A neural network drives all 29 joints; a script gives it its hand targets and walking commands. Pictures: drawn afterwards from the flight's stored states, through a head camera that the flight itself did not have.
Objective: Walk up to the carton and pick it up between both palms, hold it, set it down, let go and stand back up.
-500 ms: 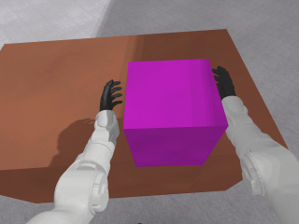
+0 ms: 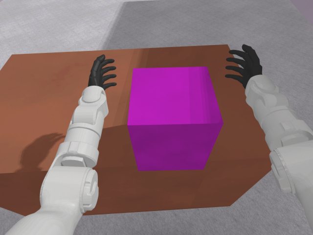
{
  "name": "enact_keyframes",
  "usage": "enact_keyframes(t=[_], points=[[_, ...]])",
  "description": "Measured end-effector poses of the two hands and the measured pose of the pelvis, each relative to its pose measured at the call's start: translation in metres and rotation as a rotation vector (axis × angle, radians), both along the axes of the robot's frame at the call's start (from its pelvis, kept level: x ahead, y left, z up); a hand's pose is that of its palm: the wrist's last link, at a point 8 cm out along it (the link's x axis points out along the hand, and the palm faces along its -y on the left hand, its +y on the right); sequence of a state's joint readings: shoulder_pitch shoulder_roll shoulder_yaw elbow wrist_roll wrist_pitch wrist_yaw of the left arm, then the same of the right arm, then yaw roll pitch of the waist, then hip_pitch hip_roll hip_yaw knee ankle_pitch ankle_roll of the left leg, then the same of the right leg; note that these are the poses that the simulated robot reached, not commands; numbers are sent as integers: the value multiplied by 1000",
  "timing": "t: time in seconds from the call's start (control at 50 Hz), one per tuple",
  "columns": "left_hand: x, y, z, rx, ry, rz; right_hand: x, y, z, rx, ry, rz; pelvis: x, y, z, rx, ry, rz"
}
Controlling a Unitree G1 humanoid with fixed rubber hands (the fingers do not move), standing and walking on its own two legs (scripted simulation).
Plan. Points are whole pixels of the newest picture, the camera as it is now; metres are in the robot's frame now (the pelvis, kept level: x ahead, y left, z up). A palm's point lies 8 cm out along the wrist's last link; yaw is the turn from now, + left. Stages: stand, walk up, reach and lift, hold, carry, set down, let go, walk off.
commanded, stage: set down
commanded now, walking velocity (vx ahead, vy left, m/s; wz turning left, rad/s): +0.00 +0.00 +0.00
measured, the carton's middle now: (170, 122) +0.43 +0.01 +0.01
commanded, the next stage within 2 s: none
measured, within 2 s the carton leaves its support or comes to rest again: neither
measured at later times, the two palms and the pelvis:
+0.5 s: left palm (90, 65) +0.45 +0.21 +0.20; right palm (253, 56) +0.47 -0.17 +0.21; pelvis -0.01 +0.00 +0.00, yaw +1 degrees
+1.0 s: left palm (95, 110) +0.38 +0.20 +0.12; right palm (260, 104) +0.41 -0.20 +0.13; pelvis +0.02 -0.01 +0.01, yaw +0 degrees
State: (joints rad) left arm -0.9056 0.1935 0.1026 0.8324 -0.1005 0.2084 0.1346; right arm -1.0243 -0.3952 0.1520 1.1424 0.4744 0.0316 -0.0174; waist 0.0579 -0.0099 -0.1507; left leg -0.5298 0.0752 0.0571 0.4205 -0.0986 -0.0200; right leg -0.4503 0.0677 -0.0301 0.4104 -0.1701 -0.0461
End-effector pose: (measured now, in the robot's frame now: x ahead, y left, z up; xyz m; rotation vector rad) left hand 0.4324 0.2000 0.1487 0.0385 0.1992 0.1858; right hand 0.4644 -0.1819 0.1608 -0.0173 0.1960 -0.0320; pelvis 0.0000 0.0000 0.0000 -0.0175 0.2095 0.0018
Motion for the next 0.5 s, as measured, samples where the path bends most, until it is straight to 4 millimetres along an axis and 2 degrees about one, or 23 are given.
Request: enact_keyframes(t=[0.08,0.2,0.36,0.46,0.5], points=[[-9,7,8,-12,38,19,-6,1,6,2,34,-9,-6,-1,1,3,-21,11],[-12,5,33,-10,19,15,-9,7,32,21,10,7,-12,-3,-1,1,-16,20],[-5,5,39,-40,64,18,-8,8,39,10,79,0,-13,-3,-1,4,-38,20],[7,6,52,-17,43,33,3,10,54,18,38,-8,-8,-2,-3,3,3,30],[13,6,55,-7,45,31,8,11,52,5,64,-2,-5,-2,-2,2,-2,25]])
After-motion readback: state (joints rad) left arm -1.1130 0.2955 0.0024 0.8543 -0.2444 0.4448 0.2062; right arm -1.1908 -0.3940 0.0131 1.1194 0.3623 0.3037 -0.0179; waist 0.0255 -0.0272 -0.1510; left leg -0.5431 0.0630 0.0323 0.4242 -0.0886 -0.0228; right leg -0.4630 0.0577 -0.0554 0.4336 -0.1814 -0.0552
